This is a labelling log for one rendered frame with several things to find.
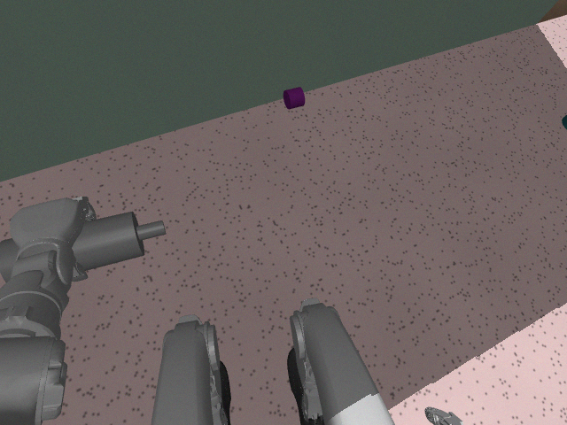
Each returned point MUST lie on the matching left robot arm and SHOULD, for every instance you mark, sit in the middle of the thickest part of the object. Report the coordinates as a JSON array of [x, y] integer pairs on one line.
[[32, 367]]

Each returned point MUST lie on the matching left robot hand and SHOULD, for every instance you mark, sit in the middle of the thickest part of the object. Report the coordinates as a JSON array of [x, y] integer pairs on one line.
[[61, 219]]

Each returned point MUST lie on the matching right robot foot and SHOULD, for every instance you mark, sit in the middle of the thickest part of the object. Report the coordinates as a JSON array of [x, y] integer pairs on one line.
[[298, 391]]

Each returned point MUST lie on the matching right robot hand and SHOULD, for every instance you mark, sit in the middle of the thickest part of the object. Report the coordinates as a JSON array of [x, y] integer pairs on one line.
[[439, 417]]

